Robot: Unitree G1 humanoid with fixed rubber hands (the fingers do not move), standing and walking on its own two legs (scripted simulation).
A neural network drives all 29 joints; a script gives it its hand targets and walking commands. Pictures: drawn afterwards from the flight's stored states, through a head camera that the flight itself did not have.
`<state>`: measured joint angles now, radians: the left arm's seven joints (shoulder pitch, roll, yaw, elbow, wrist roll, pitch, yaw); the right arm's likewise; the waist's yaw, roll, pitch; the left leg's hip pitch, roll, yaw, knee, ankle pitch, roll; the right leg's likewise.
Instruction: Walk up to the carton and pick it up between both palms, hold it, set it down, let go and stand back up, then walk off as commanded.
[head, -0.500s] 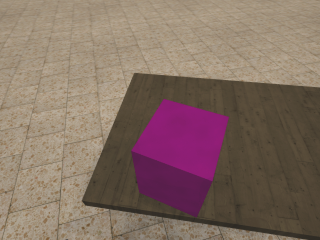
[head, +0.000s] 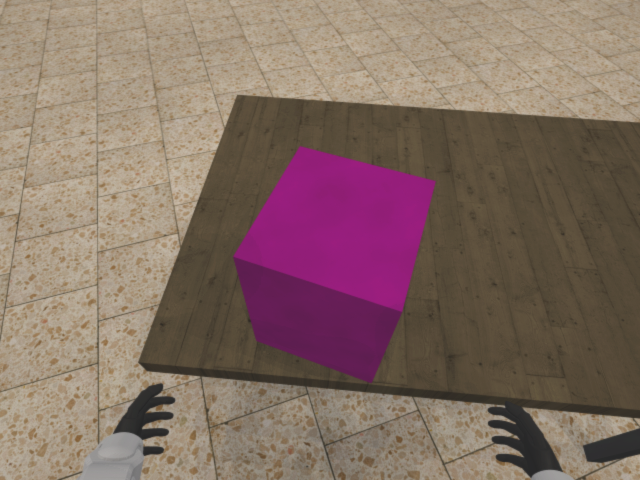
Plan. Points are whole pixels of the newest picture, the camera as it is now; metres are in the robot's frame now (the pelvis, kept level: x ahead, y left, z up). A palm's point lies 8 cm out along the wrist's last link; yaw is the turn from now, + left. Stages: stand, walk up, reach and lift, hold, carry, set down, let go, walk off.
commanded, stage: reach and lift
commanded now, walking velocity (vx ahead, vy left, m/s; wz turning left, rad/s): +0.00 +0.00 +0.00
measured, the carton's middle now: (337, 269) +0.42 +0.01 -0.03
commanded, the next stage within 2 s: none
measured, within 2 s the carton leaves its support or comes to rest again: neither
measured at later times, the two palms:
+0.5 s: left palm (106, 471) +0.15 +0.27 -0.06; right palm out of the picture +0.12 -0.21 -0.07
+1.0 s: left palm (96, 448) +0.17 +0.28 -0.04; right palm (481, 477) +0.15 -0.16 -0.04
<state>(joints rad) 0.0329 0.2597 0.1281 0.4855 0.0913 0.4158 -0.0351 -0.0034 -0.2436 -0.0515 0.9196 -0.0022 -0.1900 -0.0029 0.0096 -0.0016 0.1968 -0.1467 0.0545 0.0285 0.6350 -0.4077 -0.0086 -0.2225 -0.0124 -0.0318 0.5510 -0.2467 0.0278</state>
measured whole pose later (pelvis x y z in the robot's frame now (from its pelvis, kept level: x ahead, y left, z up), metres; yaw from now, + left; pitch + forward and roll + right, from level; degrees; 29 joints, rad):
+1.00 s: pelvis +0.01 +0.01 +0.01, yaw +0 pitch -8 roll -2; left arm 0.26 0.40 0.05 0.38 -0.13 -0.03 -0.16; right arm 0.34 0.04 0.04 0.49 0.02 -0.30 -0.21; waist 0.05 -0.02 0.17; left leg 0.00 0.05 0.04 0.50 -0.36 0.00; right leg -0.07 -0.01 -0.02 0.39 -0.19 0.03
